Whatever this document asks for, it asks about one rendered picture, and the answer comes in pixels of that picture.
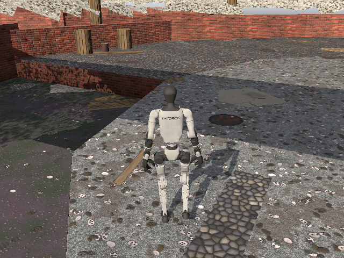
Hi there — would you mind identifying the left robot forearm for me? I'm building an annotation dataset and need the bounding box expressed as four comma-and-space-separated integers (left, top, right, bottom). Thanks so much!
143, 132, 153, 160

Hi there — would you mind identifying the robot right upper arm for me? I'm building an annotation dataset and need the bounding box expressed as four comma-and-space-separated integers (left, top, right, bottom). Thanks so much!
182, 108, 196, 139

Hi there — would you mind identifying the robot torso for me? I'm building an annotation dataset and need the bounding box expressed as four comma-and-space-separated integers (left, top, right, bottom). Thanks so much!
159, 106, 184, 161

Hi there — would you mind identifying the left robot hand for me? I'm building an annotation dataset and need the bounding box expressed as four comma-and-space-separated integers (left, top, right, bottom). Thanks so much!
142, 159, 155, 174

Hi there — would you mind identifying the right robot hand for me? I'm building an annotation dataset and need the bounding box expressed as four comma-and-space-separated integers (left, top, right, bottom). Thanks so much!
190, 156, 203, 170

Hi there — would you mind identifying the humanoid robot head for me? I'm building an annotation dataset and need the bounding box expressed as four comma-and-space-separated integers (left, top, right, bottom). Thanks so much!
161, 85, 180, 111

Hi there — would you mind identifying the robot left upper arm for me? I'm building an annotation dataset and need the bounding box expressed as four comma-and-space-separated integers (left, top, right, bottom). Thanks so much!
147, 109, 160, 140

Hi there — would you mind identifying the right robot forearm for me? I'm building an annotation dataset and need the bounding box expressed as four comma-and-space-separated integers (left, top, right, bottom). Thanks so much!
190, 131, 202, 157

